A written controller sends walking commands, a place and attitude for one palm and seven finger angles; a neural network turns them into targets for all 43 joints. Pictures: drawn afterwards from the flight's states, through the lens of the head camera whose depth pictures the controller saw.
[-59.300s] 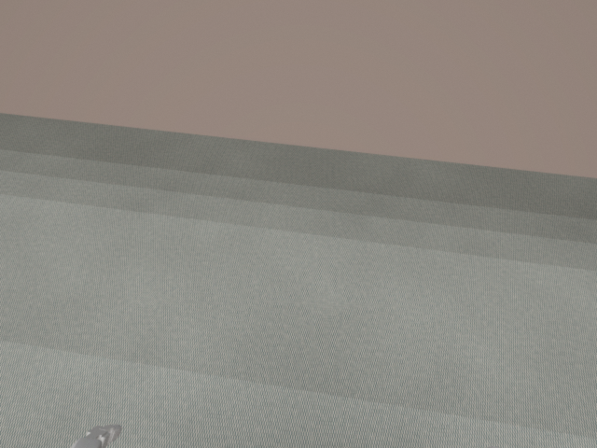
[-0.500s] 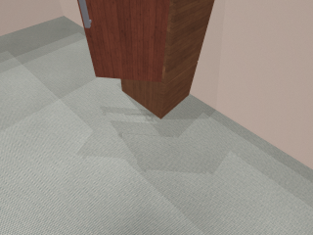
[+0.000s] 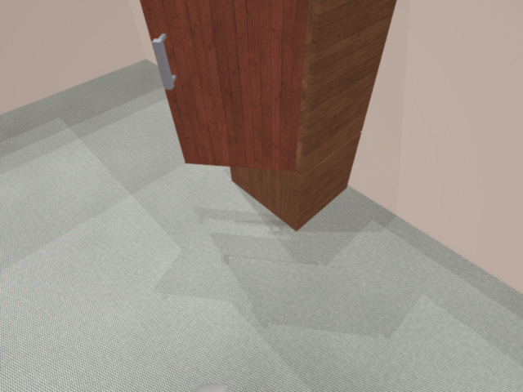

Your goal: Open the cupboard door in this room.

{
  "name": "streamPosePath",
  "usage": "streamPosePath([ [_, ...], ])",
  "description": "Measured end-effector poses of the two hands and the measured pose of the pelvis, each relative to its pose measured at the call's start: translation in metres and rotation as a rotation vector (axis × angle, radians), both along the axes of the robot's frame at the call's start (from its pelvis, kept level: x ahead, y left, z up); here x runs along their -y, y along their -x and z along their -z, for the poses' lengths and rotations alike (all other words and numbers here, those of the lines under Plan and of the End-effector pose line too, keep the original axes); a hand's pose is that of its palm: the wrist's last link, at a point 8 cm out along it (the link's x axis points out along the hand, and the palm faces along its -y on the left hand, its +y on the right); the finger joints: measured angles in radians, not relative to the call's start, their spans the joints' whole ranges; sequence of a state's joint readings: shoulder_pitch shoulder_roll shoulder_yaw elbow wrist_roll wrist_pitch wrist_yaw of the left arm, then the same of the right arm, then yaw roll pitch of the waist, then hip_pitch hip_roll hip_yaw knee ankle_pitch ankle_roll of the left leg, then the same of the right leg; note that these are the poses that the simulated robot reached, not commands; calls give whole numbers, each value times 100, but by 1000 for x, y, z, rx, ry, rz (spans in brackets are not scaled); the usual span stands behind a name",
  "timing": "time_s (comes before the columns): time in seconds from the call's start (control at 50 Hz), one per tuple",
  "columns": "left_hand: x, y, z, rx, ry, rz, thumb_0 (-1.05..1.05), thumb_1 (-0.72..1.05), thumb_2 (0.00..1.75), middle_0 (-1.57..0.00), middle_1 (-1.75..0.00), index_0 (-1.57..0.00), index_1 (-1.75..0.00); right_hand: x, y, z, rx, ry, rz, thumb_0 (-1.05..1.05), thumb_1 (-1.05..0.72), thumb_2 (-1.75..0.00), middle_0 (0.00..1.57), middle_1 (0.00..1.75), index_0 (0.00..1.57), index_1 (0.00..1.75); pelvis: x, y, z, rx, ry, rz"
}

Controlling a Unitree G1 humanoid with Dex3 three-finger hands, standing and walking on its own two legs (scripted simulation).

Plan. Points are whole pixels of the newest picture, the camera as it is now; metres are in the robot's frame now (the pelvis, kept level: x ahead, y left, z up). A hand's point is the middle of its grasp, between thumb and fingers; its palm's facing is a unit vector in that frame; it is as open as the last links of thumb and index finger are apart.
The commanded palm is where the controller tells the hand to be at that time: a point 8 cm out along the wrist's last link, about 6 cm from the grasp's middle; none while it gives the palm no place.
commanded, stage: take the last steps up to it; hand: left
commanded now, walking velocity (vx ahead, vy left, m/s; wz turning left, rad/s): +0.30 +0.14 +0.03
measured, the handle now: (166, 61) +0.92 +0.33 +0.05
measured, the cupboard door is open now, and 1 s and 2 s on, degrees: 39 39 39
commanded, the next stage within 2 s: come to a stop and stand still in 0.68 s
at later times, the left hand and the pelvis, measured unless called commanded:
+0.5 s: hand (127, 347) +0.23 +0.28 -0.17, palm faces +0.06 -0.98 -0.20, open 7.4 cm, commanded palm none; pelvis +0.18 +0.09 +0.00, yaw +0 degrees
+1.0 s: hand (152, 283) +0.36 +0.27 -0.17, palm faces +0.01 -0.98 -0.21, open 7.2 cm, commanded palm none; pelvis +0.33 +0.09 +0.00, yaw -3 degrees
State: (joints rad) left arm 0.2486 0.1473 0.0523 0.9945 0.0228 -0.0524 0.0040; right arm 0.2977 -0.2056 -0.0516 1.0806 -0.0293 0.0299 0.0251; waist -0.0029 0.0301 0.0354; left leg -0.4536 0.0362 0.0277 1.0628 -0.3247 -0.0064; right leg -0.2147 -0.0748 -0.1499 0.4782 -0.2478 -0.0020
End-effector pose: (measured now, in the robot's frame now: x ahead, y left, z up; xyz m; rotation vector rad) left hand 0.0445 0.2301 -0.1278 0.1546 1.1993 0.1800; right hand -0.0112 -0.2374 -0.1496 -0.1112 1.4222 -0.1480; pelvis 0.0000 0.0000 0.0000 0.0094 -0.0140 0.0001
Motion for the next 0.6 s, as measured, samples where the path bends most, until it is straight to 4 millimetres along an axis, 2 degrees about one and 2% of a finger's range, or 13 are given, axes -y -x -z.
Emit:
streamPosePath([
  [0.08, -5, 17, 1, -112, 29, -39, 0, 93, 90, -20, -29, -20, -30, -1, -59, -17, 75, 22, -27, 0, -91, -90, 20, 30, 19, 30, -7, -27, -9, -20, -11, -10],
  [0.14, -12, 26, 5, -184, 56, -75, 0, 92, 90, -20, -29, -20, -30, -11, -105, -23, 116, 34, -70, 0, -91, -90, 20, 30, 19, 30, -20, -49, -9, -30, -9, -21],
  [0.24, -38, 29, 22, -293, 93, -143, 0, 91, 90, -20, -29, -20, -30, -47, -186, -19, 193, 54, -150, 0, -91, -90, 20, 30, 19, 30, -54, -93, 5, -34, 13, -31],
  [0.3, -59, 14, 33, -348, 93, -139, 0, 91, 90, -20, -29, -20, -30, -70, -219, -13, 251, 70, -156, 0, -91, -90, 20, 30, 19, 30, -72, -114, 15, -26, 10, -27],
  [0.36, -79, -28, 31, -318, 69, -107, 0, 91, 90, -20, -29, -20, -30, -90, -229, -16, 257, 58, -133, 0, -91, -90, 20, 30, 19, 30, -79, -134, 10, -18, 3, -13],
  [0.46, -97, -130, 16, -146, 35, -44, 1, 91, 90, -19, -29, -20, -30, -94, -224, -17, 196, 63, -69, -1, -95, -90, 20, 30, 20, 30, -89, -166, -1, -14, -10, 2],
  [0.52, -99, -192, 5, -41, 18, -3, 0, 91, 90, -19, -29, -19, -30, -94, -214, -12, 121, 44, -44, -1, -94, -90, 20, 30, 20, 30, -90, -187, -3, -13, -19, 6],
  [0.6, -91, -266, -5, 60, -2, 57, 0, 91, 90, -19, -29, -19, -30, -95, -204, -1, 20, 8, 2, -1, -92, -90, 20, 30, 20, 30, -85, -218, 1, -6, -32, 17],
])
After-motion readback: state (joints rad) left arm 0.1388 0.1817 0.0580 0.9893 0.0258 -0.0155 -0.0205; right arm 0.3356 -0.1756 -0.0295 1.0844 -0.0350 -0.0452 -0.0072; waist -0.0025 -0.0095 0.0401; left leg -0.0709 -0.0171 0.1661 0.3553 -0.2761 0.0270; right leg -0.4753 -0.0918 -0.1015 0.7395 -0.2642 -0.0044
